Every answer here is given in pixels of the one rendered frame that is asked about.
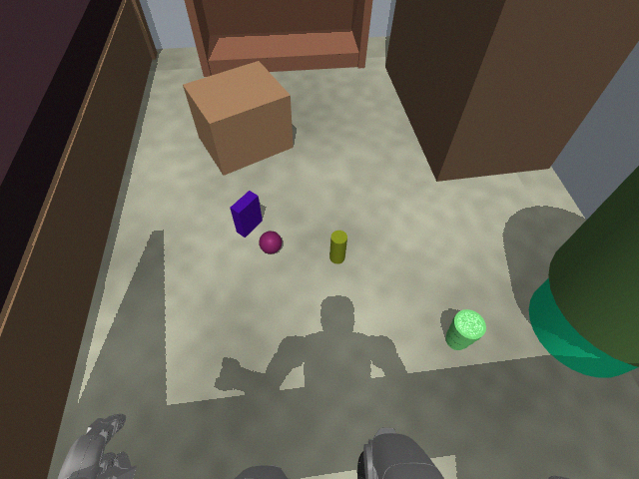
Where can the left robot hand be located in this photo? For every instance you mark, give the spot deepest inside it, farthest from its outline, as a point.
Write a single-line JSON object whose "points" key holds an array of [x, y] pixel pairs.
{"points": [[85, 457]]}

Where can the potted plant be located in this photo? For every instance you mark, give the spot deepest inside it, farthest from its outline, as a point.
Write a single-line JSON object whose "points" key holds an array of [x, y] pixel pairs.
{"points": [[586, 314]]}

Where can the bed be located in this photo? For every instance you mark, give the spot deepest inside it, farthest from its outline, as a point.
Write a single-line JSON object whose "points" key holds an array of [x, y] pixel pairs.
{"points": [[72, 79]]}

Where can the bookshelf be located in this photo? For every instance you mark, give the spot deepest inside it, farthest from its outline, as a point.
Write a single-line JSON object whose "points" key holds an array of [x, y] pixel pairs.
{"points": [[284, 35]]}

